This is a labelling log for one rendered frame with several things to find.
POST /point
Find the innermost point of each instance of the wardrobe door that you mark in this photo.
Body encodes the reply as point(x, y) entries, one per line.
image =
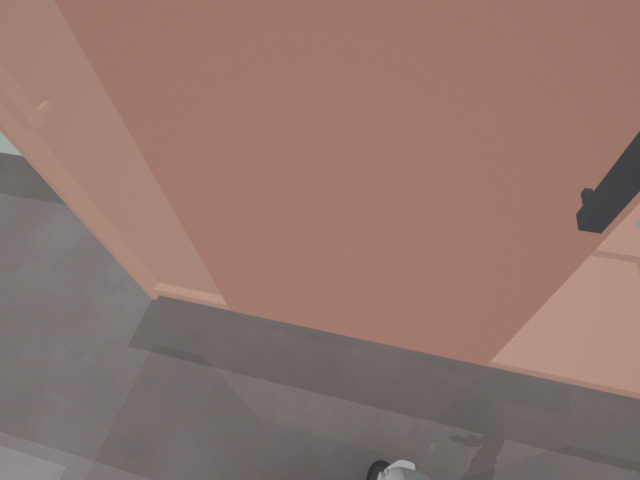
point(87, 135)
point(406, 172)

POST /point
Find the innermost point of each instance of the handle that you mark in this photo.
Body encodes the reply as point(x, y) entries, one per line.
point(613, 194)
point(17, 103)

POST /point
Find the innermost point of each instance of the robot right shin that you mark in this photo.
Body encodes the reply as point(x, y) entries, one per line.
point(402, 463)

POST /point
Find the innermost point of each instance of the robot right foot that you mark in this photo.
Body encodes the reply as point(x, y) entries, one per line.
point(376, 467)

